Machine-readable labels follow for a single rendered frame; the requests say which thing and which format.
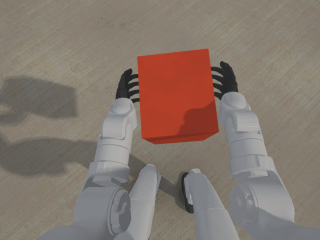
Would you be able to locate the left robot thigh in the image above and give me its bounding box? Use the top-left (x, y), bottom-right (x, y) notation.
top-left (113, 168), bottom-right (161, 240)

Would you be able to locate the right robot forearm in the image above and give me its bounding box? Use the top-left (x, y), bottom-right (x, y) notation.
top-left (218, 91), bottom-right (295, 217)

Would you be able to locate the carton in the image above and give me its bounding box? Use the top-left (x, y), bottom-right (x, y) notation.
top-left (137, 48), bottom-right (219, 145)

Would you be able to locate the robot left upper arm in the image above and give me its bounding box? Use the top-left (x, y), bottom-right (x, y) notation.
top-left (36, 187), bottom-right (131, 240)

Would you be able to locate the left robot forearm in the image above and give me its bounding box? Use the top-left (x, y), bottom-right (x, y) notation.
top-left (73, 97), bottom-right (138, 221)

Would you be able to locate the robot left shin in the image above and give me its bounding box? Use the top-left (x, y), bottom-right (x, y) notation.
top-left (139, 164), bottom-right (157, 175)

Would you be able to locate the left robot hand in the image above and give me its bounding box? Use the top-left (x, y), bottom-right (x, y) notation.
top-left (115, 68), bottom-right (140, 103)

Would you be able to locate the robot right upper arm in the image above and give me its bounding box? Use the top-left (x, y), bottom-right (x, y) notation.
top-left (229, 181), bottom-right (320, 240)

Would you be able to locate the right robot hand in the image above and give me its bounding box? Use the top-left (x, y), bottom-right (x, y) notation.
top-left (211, 61), bottom-right (238, 100)

